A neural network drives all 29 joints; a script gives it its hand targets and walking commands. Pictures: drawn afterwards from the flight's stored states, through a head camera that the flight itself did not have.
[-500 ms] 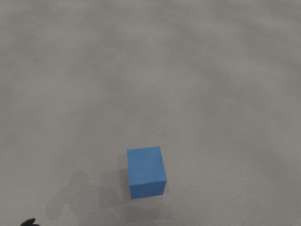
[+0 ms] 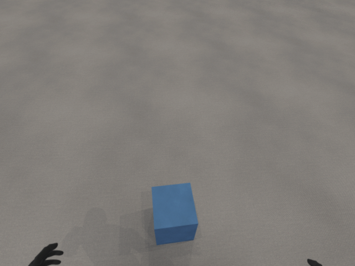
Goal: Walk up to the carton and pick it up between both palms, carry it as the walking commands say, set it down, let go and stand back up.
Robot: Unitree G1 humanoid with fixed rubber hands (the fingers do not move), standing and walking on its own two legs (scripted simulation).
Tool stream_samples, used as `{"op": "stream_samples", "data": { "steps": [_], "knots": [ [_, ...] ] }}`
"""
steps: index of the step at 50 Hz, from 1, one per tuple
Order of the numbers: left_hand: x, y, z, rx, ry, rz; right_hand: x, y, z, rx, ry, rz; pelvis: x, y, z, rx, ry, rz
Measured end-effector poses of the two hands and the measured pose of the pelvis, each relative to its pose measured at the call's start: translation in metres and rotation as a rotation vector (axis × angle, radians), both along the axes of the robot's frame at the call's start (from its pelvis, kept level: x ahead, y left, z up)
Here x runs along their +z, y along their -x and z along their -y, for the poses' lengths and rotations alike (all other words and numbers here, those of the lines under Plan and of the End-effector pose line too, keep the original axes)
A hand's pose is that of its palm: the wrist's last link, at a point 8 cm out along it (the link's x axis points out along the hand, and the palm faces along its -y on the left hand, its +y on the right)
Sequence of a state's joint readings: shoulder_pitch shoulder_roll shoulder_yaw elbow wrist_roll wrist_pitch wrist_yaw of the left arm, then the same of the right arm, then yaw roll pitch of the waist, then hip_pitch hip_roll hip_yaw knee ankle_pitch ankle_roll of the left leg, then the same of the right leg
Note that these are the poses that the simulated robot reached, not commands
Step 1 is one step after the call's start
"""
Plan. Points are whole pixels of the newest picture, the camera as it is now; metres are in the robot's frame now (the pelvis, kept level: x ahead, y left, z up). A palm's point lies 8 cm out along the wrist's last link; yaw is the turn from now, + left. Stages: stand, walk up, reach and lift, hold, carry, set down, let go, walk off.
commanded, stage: walk up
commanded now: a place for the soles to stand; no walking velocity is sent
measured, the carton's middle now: (173, 214) +0.50 +0.01 -0.65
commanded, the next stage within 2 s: reach and lift in 1.92 s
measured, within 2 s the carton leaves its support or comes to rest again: neither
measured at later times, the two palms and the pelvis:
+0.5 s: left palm out of the picture +0.07 +0.31 -0.10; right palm out of the picture +0.10 -0.38 -0.09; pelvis +0.00 -0.03 +0.00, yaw +5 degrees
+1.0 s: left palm out of the picture +0.10 +0.27 -0.09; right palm (328, 253) +0.20 -0.36 -0.09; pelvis +0.03 -0.06 +0.00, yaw +10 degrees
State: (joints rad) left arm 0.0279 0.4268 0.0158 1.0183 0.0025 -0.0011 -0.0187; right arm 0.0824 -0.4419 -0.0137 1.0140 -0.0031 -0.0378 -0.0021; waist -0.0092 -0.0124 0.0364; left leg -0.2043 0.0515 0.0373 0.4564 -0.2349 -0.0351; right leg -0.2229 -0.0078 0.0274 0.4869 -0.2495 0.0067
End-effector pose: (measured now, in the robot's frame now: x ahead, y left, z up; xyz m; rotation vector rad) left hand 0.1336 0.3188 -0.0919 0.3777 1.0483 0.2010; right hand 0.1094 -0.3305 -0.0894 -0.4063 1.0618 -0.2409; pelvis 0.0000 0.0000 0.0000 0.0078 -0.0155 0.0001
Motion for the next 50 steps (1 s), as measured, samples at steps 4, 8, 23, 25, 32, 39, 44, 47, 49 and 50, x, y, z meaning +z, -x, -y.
{"op": "stream_samples", "data": {
  "steps": [4, 8, 23, 25, 32, 39, 44, 47, 49, 50],
  "knots": [
    [-0.003, 0.009, -0.001, 0.011, 0.008, -0.029, 0.001, 0.0, -0.003, -0.002, -0.002, -0.011, 0.002, 0.0, -0.002, 0.001, 0.002, 0.001],
    [-0.005, 0.018, -0.002, 0.022, 0.014, -0.055, 0.002, 0.0, -0.006, -0.005, -0.006, -0.018, 0.004, 0.001, -0.003, 0.002, 0.003, 0.003],
    [-0.007, 0.055, 0.004, 0.091, -0.013, -0.093, 0.001, 0.017, 0.049, 0.029, 0.111, -0.109, -0.005, -0.001, 0.029, 0.077, -0.006, -0.011],
    [-0.009, 0.059, 0.008, 0.101, -0.008, -0.095, 0.002, 0.012, 0.047, 0.051, 0.108, -0.117, -0.004, -0.003, 0.031, 0.087, -0.009, -0.012],
    [-0.021, 0.054, 0.026, 0.152, 0.046, -0.07, -0.001, -0.005, 0.035, 0.116, 0.082, -0.104, -0.006, -0.015, 0.036, 0.137, -0.004, 0.003],
    [-0.015, 0.049, 0.045, 0.163, 0.044, -0.05, 0.0, -0.051, 0.033, 0.149, 0.026, -0.034, -0.001, -0.025, 0.052, 0.153, 0.003, 0.006],
    [-0.004, 0.038, 0.049, 0.178, 0.025, -0.021, -0.002, -0.076, 0.031, 0.17, -0.001, -0.008, 0.002, -0.031, 0.058, 0.165, 0.007, 0.006],
    [0.001, 0.034, 0.048, 0.188, 0.011, -0.009, -0.003, -0.084, 0.03, 0.178, -0.01, -0.007, 0.003, -0.033, 0.061, 0.172, 0.008, 0.008],
    [0.003, 0.034, 0.047, 0.195, 0.002, -0.008, -0.004, -0.087, 0.03, 0.182, -0.014, -0.01, 0.003, -0.033, 0.062, 0.176, 0.008, 0.009],
    [0.004, 0.034, 0.047, 0.199, -0.002, -0.009, -0.005, -0.087, 0.031, 0.183, -0.015, -0.014, 0.003, -0.033, 0.063, 0.178, 0.008, 0.009]
  ]
}}
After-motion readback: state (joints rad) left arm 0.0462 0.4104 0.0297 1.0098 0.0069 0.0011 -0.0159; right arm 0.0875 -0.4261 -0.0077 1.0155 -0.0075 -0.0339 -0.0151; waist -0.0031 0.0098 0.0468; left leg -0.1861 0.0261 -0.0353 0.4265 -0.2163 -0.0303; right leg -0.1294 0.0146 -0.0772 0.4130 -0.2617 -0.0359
